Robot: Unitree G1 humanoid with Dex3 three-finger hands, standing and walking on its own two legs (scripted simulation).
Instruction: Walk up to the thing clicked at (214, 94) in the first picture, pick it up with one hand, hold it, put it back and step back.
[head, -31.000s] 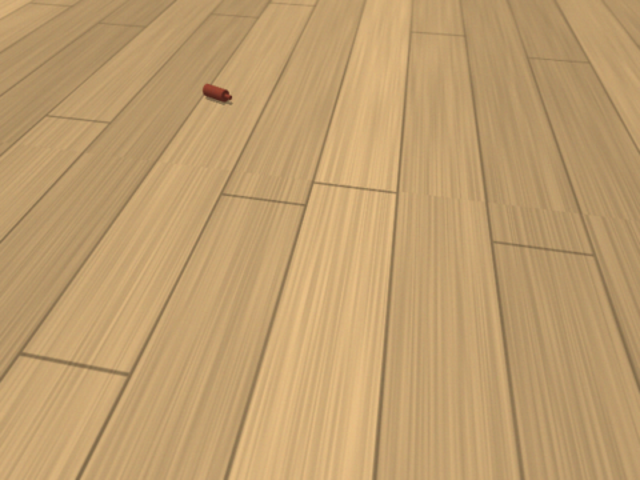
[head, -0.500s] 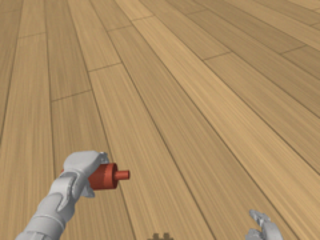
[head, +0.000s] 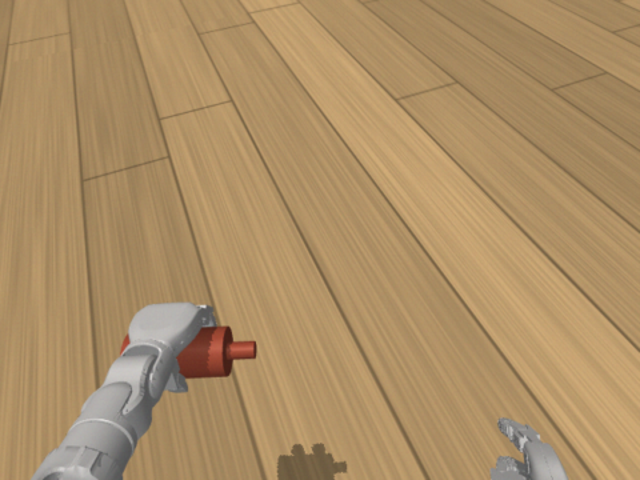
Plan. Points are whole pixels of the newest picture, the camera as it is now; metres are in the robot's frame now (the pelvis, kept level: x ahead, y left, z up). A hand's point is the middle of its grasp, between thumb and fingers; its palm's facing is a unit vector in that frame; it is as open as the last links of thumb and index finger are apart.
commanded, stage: crouch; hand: left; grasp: from above
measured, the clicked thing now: (193, 352) +0.31 +0.20 -0.08
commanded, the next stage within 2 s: lower in 1.82 s
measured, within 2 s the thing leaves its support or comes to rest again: neither
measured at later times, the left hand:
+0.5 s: hand (225, 365) +0.38 +0.21 -0.31, palm faces -0.41 +0.04 -0.91, open 9.8 cm
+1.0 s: hand (246, 376) +0.42 +0.20 -0.49, palm faces -0.43 +0.00 -0.90, open 9.8 cm
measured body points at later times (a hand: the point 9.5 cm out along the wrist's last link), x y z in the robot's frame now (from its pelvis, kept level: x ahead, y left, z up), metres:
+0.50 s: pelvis -0.06 +0.01 -0.19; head +0.10 +0.02 +0.22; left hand +0.39 +0.20 -0.26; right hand -0.03 -0.27 -0.32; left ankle +0.01 +0.13 -0.73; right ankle +0.01 -0.13 -0.73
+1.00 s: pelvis -0.07 +0.01 -0.34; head +0.16 +0.04 +0.05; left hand +0.44 +0.20 -0.44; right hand -0.02 -0.27 -0.46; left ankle +0.01 +0.13 -0.73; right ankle +0.01 -0.13 -0.73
